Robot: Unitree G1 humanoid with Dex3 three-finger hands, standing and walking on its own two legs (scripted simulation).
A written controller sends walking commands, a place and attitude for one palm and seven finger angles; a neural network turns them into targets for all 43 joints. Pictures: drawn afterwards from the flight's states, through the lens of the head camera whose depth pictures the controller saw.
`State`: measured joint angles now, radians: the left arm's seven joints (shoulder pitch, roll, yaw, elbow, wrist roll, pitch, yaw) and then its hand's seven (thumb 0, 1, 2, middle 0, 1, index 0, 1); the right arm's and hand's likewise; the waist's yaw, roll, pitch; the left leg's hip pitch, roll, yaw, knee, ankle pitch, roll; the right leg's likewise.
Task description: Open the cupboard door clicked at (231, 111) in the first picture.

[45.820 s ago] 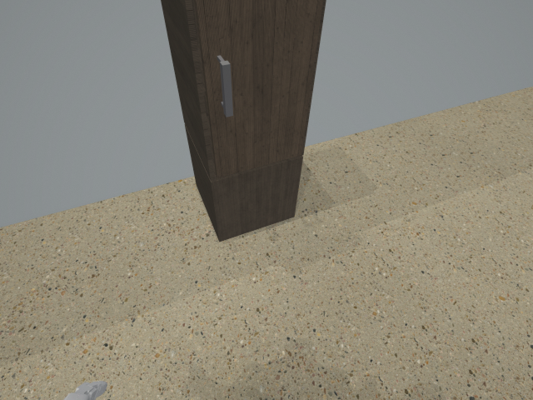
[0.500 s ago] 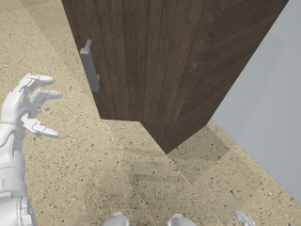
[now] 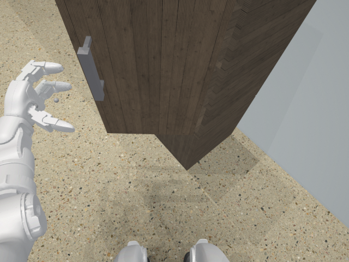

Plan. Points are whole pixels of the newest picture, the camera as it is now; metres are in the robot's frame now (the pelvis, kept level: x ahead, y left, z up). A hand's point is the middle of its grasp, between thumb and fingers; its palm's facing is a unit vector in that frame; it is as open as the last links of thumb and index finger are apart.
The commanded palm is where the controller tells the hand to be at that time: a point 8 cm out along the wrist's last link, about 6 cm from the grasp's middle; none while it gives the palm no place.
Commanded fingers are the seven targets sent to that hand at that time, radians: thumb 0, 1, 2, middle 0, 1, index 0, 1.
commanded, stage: move the hooked fingers beside the handle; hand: left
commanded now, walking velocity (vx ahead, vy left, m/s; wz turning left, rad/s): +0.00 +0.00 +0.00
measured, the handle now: (94, 70) +0.55 +0.19 +0.07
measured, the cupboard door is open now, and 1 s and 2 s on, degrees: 51 51 51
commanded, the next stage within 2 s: slide the fingers in behind the handle in 1.12 s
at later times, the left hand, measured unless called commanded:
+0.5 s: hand (64, 83) +0.50 +0.24 +0.08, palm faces -0.03 -1.00 -0.03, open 14.0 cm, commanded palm +0.48 +0.29 +0.07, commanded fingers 0.00 -0.50 0.30 -0.30 -1.20 -0.30 -1.20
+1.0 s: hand (65, 89) +0.49 +0.25 +0.06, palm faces -0.04 -1.00 -0.01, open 14.0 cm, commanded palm +0.48 +0.29 +0.07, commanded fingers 0.00 -0.50 0.30 -0.30 -1.20 -0.30 -1.20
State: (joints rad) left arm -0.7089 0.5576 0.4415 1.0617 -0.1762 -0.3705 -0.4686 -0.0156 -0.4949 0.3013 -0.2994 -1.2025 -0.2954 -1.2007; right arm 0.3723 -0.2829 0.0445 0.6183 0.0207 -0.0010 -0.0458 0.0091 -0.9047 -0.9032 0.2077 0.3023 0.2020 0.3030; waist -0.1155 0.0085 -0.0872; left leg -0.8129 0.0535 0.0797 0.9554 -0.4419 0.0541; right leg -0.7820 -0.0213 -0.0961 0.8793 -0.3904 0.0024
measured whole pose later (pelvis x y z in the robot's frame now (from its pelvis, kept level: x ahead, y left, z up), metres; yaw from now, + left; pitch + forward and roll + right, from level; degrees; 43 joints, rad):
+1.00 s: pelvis +0.01 +0.00 -0.01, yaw -1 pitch +21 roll -4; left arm -0.84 0.63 0.46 1.16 -0.13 -0.36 -0.46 -0.02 -0.49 0.30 -0.30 -1.20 -0.29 -1.20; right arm 0.37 -0.28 0.05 0.58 0.01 0.08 -0.03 0.01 -0.91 -0.90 0.21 0.30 0.20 0.30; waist -0.16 0.01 -0.09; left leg -0.91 0.07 0.07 1.01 -0.48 0.05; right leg -0.87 0.00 -0.10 0.91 -0.41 0.00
